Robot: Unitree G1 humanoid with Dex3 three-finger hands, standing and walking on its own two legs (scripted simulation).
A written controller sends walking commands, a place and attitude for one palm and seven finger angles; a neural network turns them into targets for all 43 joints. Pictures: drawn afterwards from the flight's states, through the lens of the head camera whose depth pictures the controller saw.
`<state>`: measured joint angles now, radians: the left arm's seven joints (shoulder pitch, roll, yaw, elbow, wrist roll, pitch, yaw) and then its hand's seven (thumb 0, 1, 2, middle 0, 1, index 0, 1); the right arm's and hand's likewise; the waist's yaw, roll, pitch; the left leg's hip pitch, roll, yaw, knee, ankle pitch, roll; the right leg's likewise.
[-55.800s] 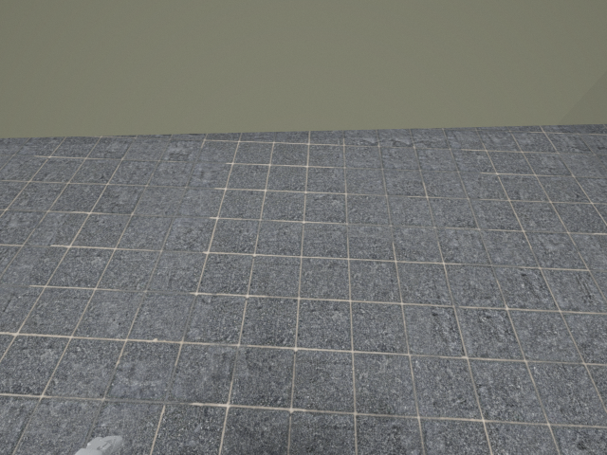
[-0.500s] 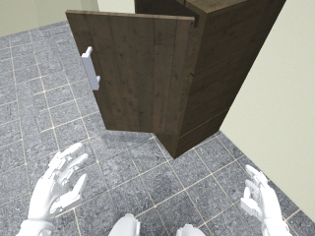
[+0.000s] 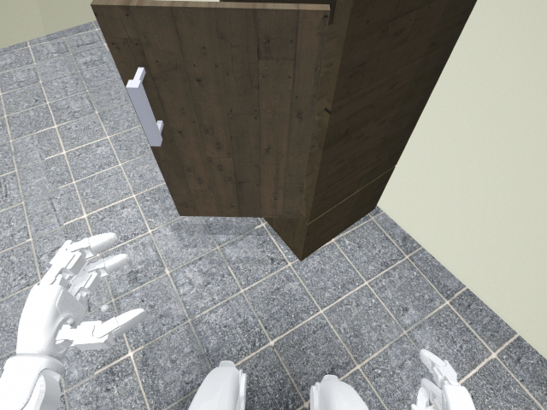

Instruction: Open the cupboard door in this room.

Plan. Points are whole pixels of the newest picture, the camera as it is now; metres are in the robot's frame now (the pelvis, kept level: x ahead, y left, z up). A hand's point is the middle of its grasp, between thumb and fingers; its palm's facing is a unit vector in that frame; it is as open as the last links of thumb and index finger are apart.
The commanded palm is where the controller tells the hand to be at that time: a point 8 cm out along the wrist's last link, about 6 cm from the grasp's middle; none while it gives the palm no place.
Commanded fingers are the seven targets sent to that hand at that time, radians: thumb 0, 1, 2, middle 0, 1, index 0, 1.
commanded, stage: raise the hand with hooked fingers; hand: left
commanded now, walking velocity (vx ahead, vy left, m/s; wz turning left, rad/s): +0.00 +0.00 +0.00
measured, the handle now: (148, 108) +0.61 +0.27 +0.05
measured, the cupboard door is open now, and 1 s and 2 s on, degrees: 52 52 52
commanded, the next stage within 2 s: move the hooked fingers beside the handle in 1.24 s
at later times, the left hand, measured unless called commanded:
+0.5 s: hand (70, 283) +0.27 +0.28 +0.05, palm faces +0.04 -1.00 -0.05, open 13.8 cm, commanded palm +0.25 +0.33 +0.06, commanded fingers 0.00 -0.50 0.30 -0.30 -1.20 -0.30 -1.20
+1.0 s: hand (72, 259) +0.30 +0.29 +0.05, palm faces +0.02 -1.00 -0.03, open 14.0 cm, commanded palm +0.27 +0.34 +0.06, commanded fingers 0.00 -0.50 0.30 -0.30 -1.20 -0.30 -1.20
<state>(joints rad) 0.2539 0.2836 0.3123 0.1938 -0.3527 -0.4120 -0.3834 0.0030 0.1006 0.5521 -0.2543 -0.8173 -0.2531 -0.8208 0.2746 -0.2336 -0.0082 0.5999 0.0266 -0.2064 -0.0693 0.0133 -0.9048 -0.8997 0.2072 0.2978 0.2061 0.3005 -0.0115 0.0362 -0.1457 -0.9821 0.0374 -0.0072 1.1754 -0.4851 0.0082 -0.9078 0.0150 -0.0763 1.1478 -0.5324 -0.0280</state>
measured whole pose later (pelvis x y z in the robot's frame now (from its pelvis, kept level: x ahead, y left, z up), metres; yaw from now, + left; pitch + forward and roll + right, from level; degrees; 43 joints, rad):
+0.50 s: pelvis +0.01 +0.02 +0.01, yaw +0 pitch +16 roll -4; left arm 0.11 0.36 0.36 0.29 -0.35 -0.37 -0.44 -0.01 -0.44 0.32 -0.29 -1.16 -0.29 -1.17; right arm 0.23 -0.25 0.04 0.52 0.02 -0.19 -0.06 0.01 -0.90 -0.90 0.21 0.30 0.21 0.30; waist 0.01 0.02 -0.14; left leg -0.95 0.02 -0.01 1.15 -0.48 0.04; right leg -0.85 0.00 -0.08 1.09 -0.52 0.00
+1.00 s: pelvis +0.01 +0.02 +0.01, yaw +0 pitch +17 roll -3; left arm 0.00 0.40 0.43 0.41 -0.37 -0.35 -0.51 -0.02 -0.50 0.30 -0.30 -1.20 -0.29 -1.20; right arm 0.28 -0.28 0.02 0.53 0.03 -0.16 -0.06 0.01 -0.91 -0.90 0.21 0.30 0.21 0.30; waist -0.02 0.02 -0.13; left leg -0.94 0.03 0.00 1.13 -0.48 0.03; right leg -0.86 0.02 -0.07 1.07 -0.51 -0.01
